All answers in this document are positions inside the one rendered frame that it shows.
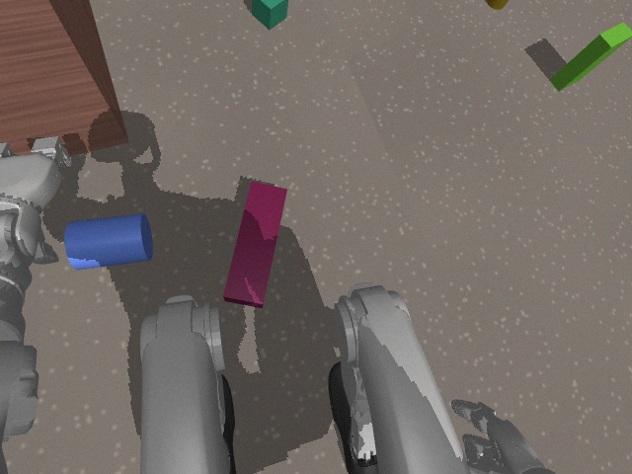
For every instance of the right robot foot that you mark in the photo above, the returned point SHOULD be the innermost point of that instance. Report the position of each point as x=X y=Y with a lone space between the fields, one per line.
x=342 y=416

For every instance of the left robot arm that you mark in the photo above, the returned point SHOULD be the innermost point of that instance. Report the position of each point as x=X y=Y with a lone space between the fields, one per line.
x=19 y=236

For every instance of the right robot hand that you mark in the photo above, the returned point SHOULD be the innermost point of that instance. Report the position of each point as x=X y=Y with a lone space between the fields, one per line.
x=506 y=452

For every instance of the left robot hand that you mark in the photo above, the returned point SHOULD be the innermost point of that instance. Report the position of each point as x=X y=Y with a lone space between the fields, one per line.
x=34 y=179

